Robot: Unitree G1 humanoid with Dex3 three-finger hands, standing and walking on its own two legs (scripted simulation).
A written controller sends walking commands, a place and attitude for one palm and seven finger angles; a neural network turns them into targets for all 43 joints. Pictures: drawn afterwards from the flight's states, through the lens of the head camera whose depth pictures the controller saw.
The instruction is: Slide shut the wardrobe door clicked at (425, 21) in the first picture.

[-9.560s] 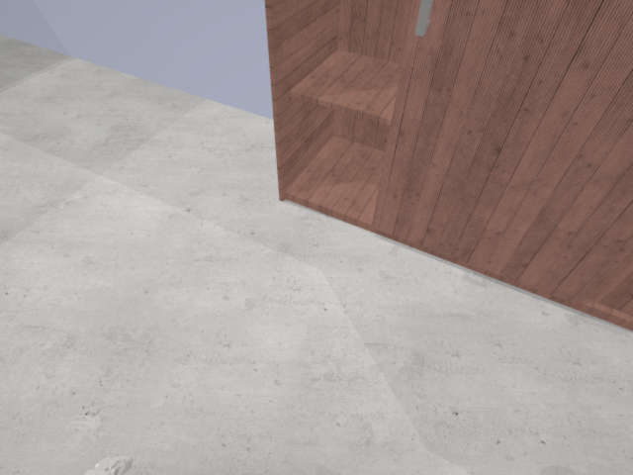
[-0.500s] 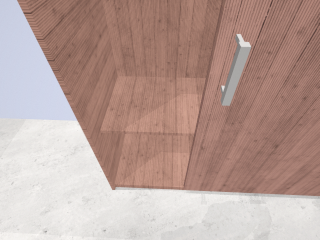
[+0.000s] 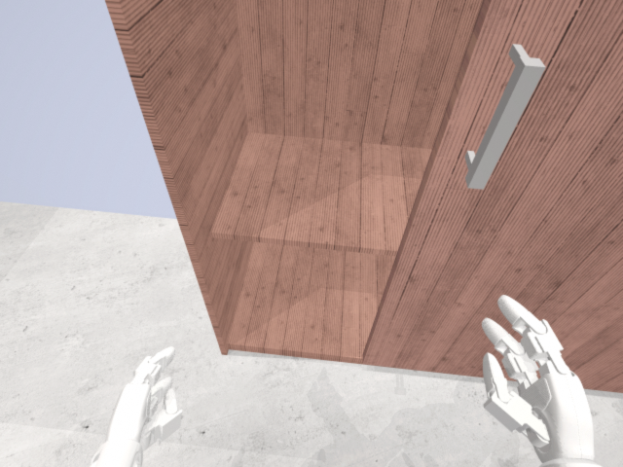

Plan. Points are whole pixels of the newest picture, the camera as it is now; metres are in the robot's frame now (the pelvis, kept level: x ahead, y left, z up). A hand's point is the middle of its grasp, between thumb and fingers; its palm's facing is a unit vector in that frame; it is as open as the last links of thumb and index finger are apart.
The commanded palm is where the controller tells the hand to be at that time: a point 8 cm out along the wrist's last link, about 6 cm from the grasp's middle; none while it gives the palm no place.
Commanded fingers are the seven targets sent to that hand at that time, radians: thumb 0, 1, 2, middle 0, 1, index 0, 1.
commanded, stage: raise the hand with hooked fingers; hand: right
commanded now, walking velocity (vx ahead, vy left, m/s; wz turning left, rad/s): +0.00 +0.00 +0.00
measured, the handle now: (495, 121) +0.52 -0.19 +0.21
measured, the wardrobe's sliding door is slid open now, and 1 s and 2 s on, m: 0.44 0.44 0.44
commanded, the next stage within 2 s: move the hooked fingers beside the handle in 1.80 s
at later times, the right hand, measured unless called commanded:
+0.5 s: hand (571, 394) +0.21 -0.24 +0.10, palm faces +0.04 +1.00 -0.05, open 10.9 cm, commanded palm +0.17 -0.29 +0.11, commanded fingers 0.00 0.06 -0.49 0.27 0.92 0.27 0.92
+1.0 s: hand out of the picture +0.24 -0.29 +0.18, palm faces +0.10 +0.99 -0.08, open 13.6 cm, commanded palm +0.20 -0.33 +0.19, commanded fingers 0.00 0.50 -0.30 0.30 1.20 0.30 1.20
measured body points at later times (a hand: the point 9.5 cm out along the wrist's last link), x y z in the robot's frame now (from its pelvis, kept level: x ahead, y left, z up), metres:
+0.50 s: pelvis -0.02 +0.00 +0.01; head -0.01 +0.01 +0.46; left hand +0.13 +0.23 -0.08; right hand +0.20 -0.29 +0.10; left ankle -0.03 +0.11 -0.70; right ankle +0.03 -0.14 -0.70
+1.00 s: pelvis -0.01 -0.02 +0.03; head -0.03 -0.02 +0.48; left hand +0.20 +0.18 -0.02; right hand +0.23 -0.34 +0.19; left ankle -0.03 +0.11 -0.70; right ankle +0.03 -0.14 -0.70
